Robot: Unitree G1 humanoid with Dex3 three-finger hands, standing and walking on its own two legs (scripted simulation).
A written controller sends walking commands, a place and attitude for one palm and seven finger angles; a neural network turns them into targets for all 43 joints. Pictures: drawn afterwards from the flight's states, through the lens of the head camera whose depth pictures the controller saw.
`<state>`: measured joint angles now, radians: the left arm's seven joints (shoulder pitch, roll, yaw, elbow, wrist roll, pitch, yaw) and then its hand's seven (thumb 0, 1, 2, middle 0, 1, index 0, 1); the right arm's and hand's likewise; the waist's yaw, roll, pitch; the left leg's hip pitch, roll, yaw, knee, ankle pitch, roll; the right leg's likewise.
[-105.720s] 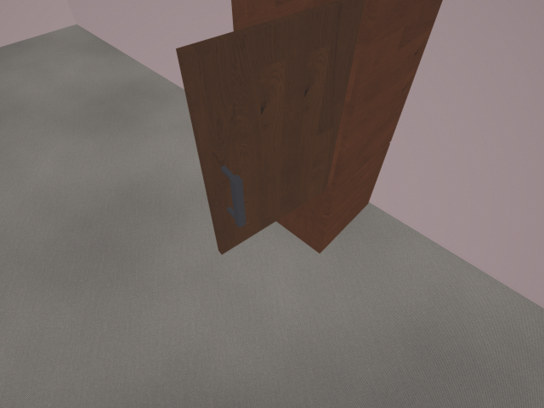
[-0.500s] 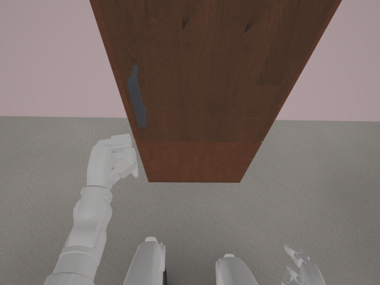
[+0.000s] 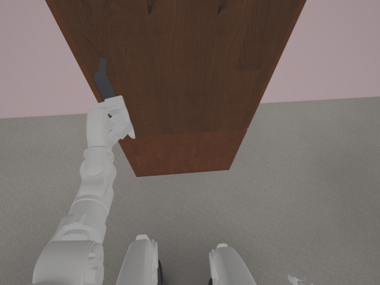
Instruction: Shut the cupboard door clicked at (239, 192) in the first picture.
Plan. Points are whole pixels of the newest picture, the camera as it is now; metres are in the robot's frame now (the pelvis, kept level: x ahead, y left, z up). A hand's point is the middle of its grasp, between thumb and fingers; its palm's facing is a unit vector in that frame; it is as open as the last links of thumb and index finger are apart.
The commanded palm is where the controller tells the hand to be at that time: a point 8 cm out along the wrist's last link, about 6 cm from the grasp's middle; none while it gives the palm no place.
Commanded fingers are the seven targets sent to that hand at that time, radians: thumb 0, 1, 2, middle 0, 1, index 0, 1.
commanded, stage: bring the fist close to the handle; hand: left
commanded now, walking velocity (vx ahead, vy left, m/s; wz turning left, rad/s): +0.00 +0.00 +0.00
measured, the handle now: (111, 94) +0.53 +0.16 +0.03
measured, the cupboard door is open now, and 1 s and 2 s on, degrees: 0 0 0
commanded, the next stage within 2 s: push the door shut along its arc in 0.24 s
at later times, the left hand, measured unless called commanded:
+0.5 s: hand (128, 125) +0.44 +0.12 +0.04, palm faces +0.00 -1.00 -0.04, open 3.1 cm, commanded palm +0.43 +0.17 +0.04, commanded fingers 0.00 0.90 0.90 -1.30 -1.50 -1.30 -1.50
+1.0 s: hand (123, 116) +0.46 +0.13 +0.04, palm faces -0.11 -0.99 -0.04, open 3.2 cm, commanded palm +0.50 +0.15 +0.04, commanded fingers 0.00 0.90 0.90 -1.30 -1.50 -1.30 -1.50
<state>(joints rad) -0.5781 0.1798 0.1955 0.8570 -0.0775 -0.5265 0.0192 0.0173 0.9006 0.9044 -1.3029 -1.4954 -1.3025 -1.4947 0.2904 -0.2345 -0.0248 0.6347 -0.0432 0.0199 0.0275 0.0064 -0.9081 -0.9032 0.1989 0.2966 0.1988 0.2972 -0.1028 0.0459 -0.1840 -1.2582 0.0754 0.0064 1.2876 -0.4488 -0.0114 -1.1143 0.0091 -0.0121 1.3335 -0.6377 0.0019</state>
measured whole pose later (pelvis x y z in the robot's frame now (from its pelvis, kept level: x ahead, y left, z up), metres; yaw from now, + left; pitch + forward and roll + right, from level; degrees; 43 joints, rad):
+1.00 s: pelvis -0.04 +0.01 -0.03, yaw +0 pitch +25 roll -4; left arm -0.94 0.34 0.19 1.20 -0.07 -0.52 -0.15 0.02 0.90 0.90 -1.46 -1.50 -1.37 -1.50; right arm 0.29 -0.26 0.01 0.68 -0.03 0.01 0.00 0.00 -0.91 -0.90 0.20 0.30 0.20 0.30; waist -0.15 0.04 -0.17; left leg -1.43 0.05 -0.06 1.40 -0.42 0.00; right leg -1.25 0.01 -0.06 1.43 -0.62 0.01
